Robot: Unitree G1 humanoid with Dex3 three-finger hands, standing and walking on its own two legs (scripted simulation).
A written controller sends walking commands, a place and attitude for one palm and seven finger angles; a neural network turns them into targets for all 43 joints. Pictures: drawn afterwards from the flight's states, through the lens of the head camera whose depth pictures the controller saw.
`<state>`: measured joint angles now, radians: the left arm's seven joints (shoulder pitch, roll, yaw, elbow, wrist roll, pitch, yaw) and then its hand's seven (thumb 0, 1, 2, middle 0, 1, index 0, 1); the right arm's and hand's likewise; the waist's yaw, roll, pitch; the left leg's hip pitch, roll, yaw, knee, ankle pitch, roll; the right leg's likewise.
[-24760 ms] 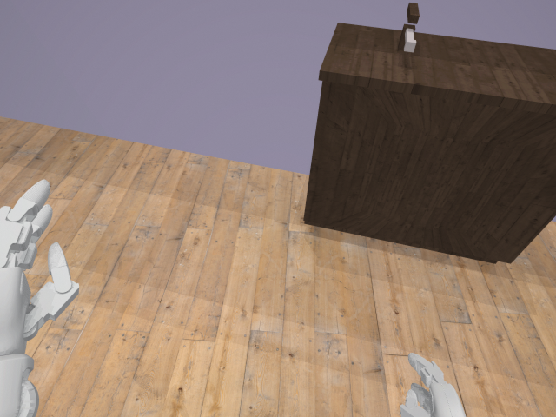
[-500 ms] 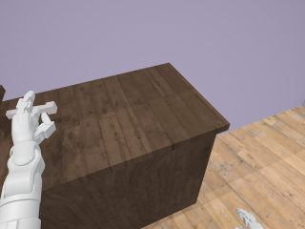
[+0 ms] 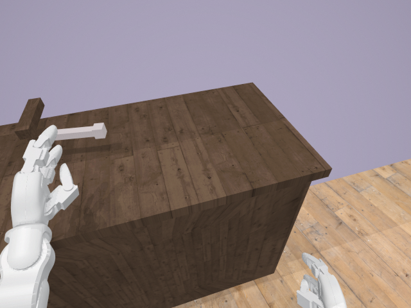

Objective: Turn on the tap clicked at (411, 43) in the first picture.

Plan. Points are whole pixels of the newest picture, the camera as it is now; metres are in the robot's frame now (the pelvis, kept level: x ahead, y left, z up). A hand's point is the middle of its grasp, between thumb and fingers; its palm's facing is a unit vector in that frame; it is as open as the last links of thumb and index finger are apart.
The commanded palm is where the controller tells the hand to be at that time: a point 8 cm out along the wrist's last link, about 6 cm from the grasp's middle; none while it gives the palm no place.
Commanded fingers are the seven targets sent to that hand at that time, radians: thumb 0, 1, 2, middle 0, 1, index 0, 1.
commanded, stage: draw the hand back beside the body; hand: left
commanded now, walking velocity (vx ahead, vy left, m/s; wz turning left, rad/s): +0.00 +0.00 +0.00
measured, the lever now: (99, 130) +0.48 +0.33 +0.10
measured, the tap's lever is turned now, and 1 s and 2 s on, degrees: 81 81 81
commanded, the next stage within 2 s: step back with the hand held close in 0.66 s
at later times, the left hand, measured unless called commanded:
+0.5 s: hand (53, 221) +0.19 +0.25 +0.16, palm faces +0.42 -0.84 -0.34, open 7.4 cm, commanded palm +0.15 +0.29 +0.17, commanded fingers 0.00 0.90 0.90 -0.20 -0.30 -0.20 -0.30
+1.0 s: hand (54, 212) +0.20 +0.26 +0.16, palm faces +0.39 -0.83 -0.40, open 7.4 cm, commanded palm +0.15 +0.29 +0.17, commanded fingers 0.00 0.90 0.90 -0.20 -0.30 -0.20 -0.30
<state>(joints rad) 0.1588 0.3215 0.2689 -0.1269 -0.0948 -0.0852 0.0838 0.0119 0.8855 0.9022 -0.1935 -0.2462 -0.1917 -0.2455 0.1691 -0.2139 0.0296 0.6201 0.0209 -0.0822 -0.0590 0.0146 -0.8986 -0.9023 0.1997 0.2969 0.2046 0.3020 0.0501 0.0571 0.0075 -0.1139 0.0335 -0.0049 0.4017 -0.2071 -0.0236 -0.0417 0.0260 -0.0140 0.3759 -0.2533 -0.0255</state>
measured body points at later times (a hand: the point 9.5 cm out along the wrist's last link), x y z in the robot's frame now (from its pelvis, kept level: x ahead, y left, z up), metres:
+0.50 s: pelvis +0.01 +0.01 +0.00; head -0.02 -0.01 +0.45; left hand +0.16 +0.30 +0.17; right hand +0.21 -0.20 -0.07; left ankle +0.01 +0.14 -0.74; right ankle -0.02 -0.10 -0.74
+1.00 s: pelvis -0.01 +0.01 +0.00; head +0.00 +0.00 +0.44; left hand +0.18 +0.30 +0.18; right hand +0.19 -0.21 -0.09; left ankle +0.01 +0.14 -0.74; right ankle -0.02 -0.10 -0.74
